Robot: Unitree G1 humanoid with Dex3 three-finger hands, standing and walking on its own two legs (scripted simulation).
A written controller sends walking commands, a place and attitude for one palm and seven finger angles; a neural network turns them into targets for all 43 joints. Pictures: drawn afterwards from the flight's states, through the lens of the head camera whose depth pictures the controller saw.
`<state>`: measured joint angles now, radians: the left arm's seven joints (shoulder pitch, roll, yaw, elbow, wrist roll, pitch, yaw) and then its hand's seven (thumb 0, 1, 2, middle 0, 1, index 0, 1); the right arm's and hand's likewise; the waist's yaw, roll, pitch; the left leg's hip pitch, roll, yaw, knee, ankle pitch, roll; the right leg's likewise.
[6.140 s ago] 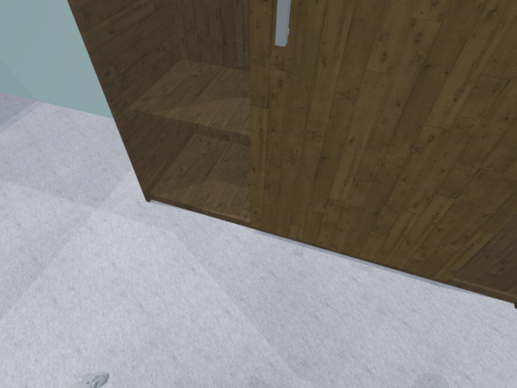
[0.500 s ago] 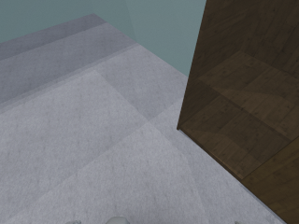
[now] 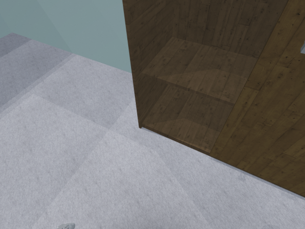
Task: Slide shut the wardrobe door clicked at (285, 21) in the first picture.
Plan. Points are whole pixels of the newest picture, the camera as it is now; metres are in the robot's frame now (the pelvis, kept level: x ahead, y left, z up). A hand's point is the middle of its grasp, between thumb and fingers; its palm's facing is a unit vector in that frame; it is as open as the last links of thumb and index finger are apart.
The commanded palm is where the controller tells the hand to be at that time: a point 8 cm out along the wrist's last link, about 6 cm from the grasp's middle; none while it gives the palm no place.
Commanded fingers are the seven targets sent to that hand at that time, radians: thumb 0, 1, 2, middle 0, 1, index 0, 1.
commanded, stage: turn to face it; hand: right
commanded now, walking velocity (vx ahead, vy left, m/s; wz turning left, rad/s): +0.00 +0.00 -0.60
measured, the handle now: out of the picture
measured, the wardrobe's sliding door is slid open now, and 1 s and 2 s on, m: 0.55 0.55 0.55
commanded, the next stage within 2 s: take the last steps up to it in 0.68 s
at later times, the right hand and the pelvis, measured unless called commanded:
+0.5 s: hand out of the picture +0.07 -0.25 -0.14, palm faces +0.25 +0.94 -0.24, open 7.4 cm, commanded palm none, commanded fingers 0.00 -0.90 -0.90 0.20 0.30 0.20 0.30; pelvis -0.01 -0.03 +0.01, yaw -14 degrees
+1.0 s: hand out of the picture -0.11 -0.19 -0.16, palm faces +0.49 +0.85 -0.21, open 7.4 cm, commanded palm none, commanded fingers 0.00 -0.90 -0.90 0.20 0.30 0.20 0.30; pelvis -0.03 -0.01 +0.01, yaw -25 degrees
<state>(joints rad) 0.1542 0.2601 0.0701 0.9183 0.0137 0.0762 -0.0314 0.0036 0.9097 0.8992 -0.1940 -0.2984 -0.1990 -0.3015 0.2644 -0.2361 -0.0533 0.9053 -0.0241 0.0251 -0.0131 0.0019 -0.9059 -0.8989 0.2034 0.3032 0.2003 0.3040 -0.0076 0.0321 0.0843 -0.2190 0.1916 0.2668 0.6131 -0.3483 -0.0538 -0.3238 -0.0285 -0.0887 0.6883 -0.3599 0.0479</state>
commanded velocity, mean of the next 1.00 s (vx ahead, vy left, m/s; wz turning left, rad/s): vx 0.07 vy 0.00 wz -0.31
